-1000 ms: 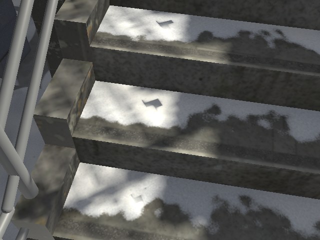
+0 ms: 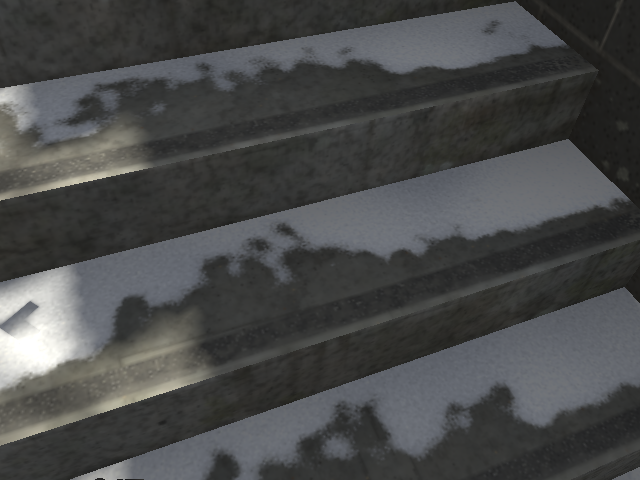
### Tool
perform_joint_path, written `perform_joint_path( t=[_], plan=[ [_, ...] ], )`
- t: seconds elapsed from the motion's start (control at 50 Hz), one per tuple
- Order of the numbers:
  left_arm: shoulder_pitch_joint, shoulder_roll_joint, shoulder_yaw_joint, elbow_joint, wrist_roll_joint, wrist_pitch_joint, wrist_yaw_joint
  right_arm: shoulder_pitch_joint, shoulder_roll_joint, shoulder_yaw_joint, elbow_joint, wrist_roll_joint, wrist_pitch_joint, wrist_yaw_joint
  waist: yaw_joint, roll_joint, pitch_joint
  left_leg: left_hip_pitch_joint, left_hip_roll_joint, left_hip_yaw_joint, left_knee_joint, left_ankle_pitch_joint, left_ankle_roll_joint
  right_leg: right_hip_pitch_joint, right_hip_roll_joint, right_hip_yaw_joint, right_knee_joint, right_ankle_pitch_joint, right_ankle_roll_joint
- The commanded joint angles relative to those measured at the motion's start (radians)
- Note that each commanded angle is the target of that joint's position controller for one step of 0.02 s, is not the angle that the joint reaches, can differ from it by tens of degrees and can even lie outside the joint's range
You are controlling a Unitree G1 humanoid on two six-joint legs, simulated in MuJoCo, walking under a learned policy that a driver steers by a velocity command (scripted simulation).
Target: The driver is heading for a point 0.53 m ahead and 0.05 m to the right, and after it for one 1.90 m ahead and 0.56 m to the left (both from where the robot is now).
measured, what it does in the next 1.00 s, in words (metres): climbs: right foot 0.18 m higher, then left foot 0.18 m higher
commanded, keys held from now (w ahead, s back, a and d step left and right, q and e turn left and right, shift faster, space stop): w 0.44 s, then w+q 0.56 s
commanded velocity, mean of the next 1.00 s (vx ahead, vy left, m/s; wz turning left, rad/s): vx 0.50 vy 0.00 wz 0.13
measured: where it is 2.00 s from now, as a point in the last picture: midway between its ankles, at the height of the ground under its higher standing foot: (318, 45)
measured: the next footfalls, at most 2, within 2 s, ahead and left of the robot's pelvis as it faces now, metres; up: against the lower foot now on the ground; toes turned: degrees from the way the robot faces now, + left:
right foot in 0.38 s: +0.47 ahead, -0.19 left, +0.18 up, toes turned -9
left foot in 1.00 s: +0.74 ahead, -0.09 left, +0.35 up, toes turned +16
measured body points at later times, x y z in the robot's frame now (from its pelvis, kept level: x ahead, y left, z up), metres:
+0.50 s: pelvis +0.32 -0.11 +0.11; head +0.37 -0.11 +0.56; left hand +0.56 +0.07 +0.02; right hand +0.30 -0.35 -0.02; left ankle +0.13 +0.07 -0.45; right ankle +0.44 -0.18 -0.51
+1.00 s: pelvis +0.60 -0.13 +0.26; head +0.63 -0.17 +0.70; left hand +0.46 +0.06 +0.13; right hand +0.88 -0.22 +0.17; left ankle +0.70 -0.09 -0.34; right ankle +0.45 -0.19 -0.48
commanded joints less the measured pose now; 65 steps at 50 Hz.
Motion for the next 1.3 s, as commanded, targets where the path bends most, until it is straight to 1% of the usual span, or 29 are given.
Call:
perform_joint_path(
  t=[0.02,0.1,0.2,0.26,0.32,0.34,0.36,0.38,0.4,0.42,0.44,0.46,0.48,0.52,0.58,0.62,0.74,0.82,0.88,0.92,0.98,1.0,1.04,1.06,1.1,1.12,1.16,1.22,1.3],
  plan=[
    [0.022,-0.096,-0.054,-0.089,0.002,0.008,0.006,0.021,-0.010,0.000,0.040,-0.001,-0.070,0.043,0.066,0.108,0.115,0.083,0.180,-0.330,-0.577,0.029,0.086,-0.295,-0.044,0.086,-0.015,-0.019,-0.021],
    [-0.051,-0.030,-0.024,-0.098,-0.020,0.016,0.004,0.063,-0.119,-0.019,-0.002,0.019,-0.070,0.005,0.023,0.144,0.040,0.200,0.224,-0.218,-0.654,0.370,0.159,-0.241,-0.067,-0.070,-0.153,0.066,0.045],
    [-0.319,-0.084,-0.033,-0.198,-0.015,0.011,0.039,0.350,-0.130,-0.026,0.077,-0.012,-0.083,0.006,-0.123,0.148,0.100,0.751,0.330,-0.271,-0.733,0.314,0.166,-0.794,-0.122,-0.059,0.126,-0.335,0.012],
    [-0.535,-0.127,-0.068,-0.304,-0.010,0.004,0.000,0.466,-0.042,-0.007,0.151,-0.010,-0.087,0.001,-0.168,0.184,0.095,0.856,0.298,-0.227,-0.822,0.226,0.120,-0.848,-0.219,-0.167,0.014,-0.416,-0.022],
    [-0.542,-0.179,-0.114,-0.376,-0.038,0.017,-0.044,0.396,-0.066,-0.001,0.159,0.020,-0.045,-0.010,-0.128,0.173,0.082,0.588,0.222,-0.091,-1.074,0.498,0.162,-0.353,-0.241,-0.341,-0.461,-0.306,-0.011],
    [-0.433,-0.222,-0.126,-0.347,-0.063,0.024,-0.042,0.320,-0.086,0.001,0.124,0.045,-0.043,-0.002,-0.077,0.142,-0.004,0.427,0.223,-0.052,-1.062,0.819,0.154,0.073,-0.220,-0.343,-0.680,-0.139,-0.043],
    [-0.208,-0.125,-0.074,-0.256,-0.063,0.033,-0.030,0.333,-0.179,-0.011,0.099,0.048,-0.065,0.026,-0.007,0.185,-0.166,0.405,0.244,-0.037,-0.834,1.632,0.160,0.409,-0.059,-0.440,-0.610,-0.195,-0.042],
    [0.121,-0.073,-0.036,-0.178,-0.071,0.049,-0.010,0.270,-0.309,-0.045,0.075,0.064,-0.098,0.049,0.147,0.283,-0.337,0.454,0.266,-0.049,-0.564,1.939,0.121,0.654,-0.031,-0.370,-0.730,-0.085,-0.062],
    [0.269,0.020,0.003,-0.126,-0.064,0.046,0.002,0.196,-0.340,-0.064,0.037,0.115,-0.127,0.074,0.228,0.327,-0.416,0.406,0.200,-0.074,-0.329,1.779,0.059,0.799,-0.047,-0.228,-0.901,-0.050,-0.067],
    [0.327,0.125,0.036,-0.086,-0.022,0.025,0.014,0.248,-0.231,-0.038,-0.013,0.140,-0.136,0.101,0.219,0.075,-0.485,0.011,0.063,-0.140,0.118,1.154,-0.009,1.082,-0.306,0.253,-1.117,-0.083,-0.156],
    [0.259,0.200,0.066,-0.101,-0.030,0.043,0.031,0.238,-0.214,-0.050,-0.027,0.096,-0.135,0.114,0.185,-0.105,-0.642,0.062,-0.101,-0.252,0.636,0.295,-0.021,0.977,-0.464,0.657,-1.428,-0.110,-0.133],
    [0.108,0.192,0.064,-0.105,-0.012,0.033,0.011,0.250,-0.080,-0.042,-0.049,0.073,-0.119,0.095,0.090,-0.073,-0.558,-0.056,-0.096,-0.425,0.922,0.327,-0.017,0.837,-0.477,0.629,-1.468,-0.199,-0.103],
    [0.020,0.122,0.045,-0.063,-0.014,0.023,0.001,0.217,-0.019,-0.028,-0.085,0.056,-0.100,0.075,0.008,0.036,-0.426,-0.131,-0.020,-0.336,0.970,0.410,-0.003,0.713,-0.478,0.573,-1.496,-0.445,-0.068],
    [0.016,-0.028,0.004,0.067,-0.035,-0.009,0.014,0.103,0.057,-0.004,-0.149,0.005,-0.065,0.044,-0.046,0.033,-0.064,-0.277,0.029,-0.284,1.014,0.455,0.043,0.415,-0.392,0.340,-1.438,-0.456,-0.033],
    [0.093,-0.115,-0.025,0.174,-0.015,-0.064,0.005,0.114,0.143,0.047,-0.176,0.027,-0.022,0.023,-0.119,0.037,0.026,-0.385,0.001,-0.336,1.058,0.390,0.062,0.326,-0.367,0.076,-1.470,-0.193,-0.012],
    [0.152,-0.105,-0.033,0.199,-0.014,-0.090,-0.025,0.065,0.100,0.039,-0.166,0.037,0.001,0.005,-0.101,0.096,0.077,-0.474,-0.037,-0.318,1.021,0.380,0.044,0.352,-0.388,-0.014,-1.548,-0.048,0.038],
    [0.318,-0.025,-0.029,0.305,-0.012,-0.125,-0.031,-0.202,0.125,0.055,-0.252,0.025,0.038,-0.001,-0.061,0.068,0.079,-0.890,-0.102,-0.248,1.379,0.307,0.112,0.619,-0.349,-0.178,-1.624,-0.020,0.090],
    [0.475,-0.062,-0.044,0.355,-0.022,-0.114,0.009,-0.431,0.158,0.087,-0.331,0.026,0.055,0.016,0.015,0.047,0.129,-0.874,-0.092,-0.081,1.084,0.340,0.090,0.626,-0.296,-0.273,-1.722,0.019,0.130],
    [0.580,0.012,-0.027,0.395,-0.042,-0.097,0.069,-0.479,0.133,0.097,-0.361,0.026,0.071,0.030,0.033,-0.005,0.074,-0.801,-0.011,0.043,0.853,0.076,0.123,0.907,-0.334,-0.333,-1.849,0.591,0.086],
    [0.495,0.038,-0.035,0.327,-0.088,-0.086,0.101,-0.408,0.133,0.110,-0.309,0.065,0.066,0.038,-0.020,0.057,-0.032,-0.409,-0.109,0.180,0.503,-0.044,0.157,0.881,-0.319,-0.455,-1.735,1.385,0.095],
    [0.424,0.184,-0.002,0.233,-0.091,-0.083,0.085,-0.048,0.026,0.061,-0.207,0.052,0.087,0.015,-0.151,-0.177,-0.207,-0.030,-0.228,0.150,0.294,-0.236,0.187,0.921,-0.433,-0.408,-1.279,2.001,0.038],
    [0.353,0.209,0.007,0.180,-0.094,-0.078,0.061,0.048,-0.031,0.035,-0.193,0.032,0.068,0.010,-0.216,-0.197,-0.260,0.189,-0.215,-0.011,0.125,-0.197,0.219,0.788,-0.419,-0.396,-1.003,1.848,0.021],
    [0.063,0.126,0.010,-0.008,-0.038,-0.098,-0.018,0.011,-0.203,-0.045,-0.204,0.019,0.079,-0.018,-0.220,0.179,-0.270,0.351,0.107,-1.085,-0.554,-0.317,0.427,0.104,-0.021,-0.166,-0.102,0.132,0.080],
    [0.105,0.005,-0.010,-0.073,0.006,-0.101,-0.027,-0.072,-0.170,-0.038,-0.219,0.012,0.076,-0.015,-0.115,0.086,-0.208,0.253,0.140,-1.119,-0.618,-0.443,0.378,-0.001,-0.082,-0.004,0.086,0.150,0.069],
    [0.159,-0.067,-0.038,-0.104,0.005,-0.087,-0.002,-0.046,-0.063,-0.012,-0.128,0.000,0.030,-0.013,0.005,-0.109,0.065,-0.006,0.109,-0.883,-0.527,-0.268,0.253,-0.103,-0.115,-0.028,0.082,0.189,0.059],
    [0.188,-0.109,-0.056,-0.115,-0.003,-0.075,0.014,-0.033,0.007,0.007,-0.080,-0.008,0.008,0.004,0.041,-0.059,0.092,-0.037,0.065,-0.792,-0.502,-0.143,0.238,-0.168,-0.110,-0.055,0.203,0.141,0.057],
    [0.167,-0.169,-0.082,-0.141,0.004,-0.027,0.045,0.023,-0.043,-0.006,-0.013,0.010,-0.023,0.035,0.053,0.010,0.116,0.015,-0.005,-0.569,-0.472,0.136,0.180,-0.288,-0.138,-0.063,0.266,0.061,0.047],
    [0.018,-0.103,-0.082,-0.189,0.001,-0.003,0.056,0.089,-0.060,0.001,0.013,0.029,-0.058,0.049,0.026,0.003,0.162,-0.033,-0.044,-0.467,-0.521,0.212,0.161,-0.304,-0.182,-0.131,-0.021,0.039,0.066],
    [-0.271,-0.180,-0.119,-0.316,0.012,-0.024,0.060,0.288,-0.139,-0.013,0.047,0.004,-0.085,0.018,-0.110,0.197,0.100,0.402,0.086,-0.633,-0.586,0.488,0.228,-0.716,-0.184,-0.168,0.294,-0.276,0.052]
  ],
)
Keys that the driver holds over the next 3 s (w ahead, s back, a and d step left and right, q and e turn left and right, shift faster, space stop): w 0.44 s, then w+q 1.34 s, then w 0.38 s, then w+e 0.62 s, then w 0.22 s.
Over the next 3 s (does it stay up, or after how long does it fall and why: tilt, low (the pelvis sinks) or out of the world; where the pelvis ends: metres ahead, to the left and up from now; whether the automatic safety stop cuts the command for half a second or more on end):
stays up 1.64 0.40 0.94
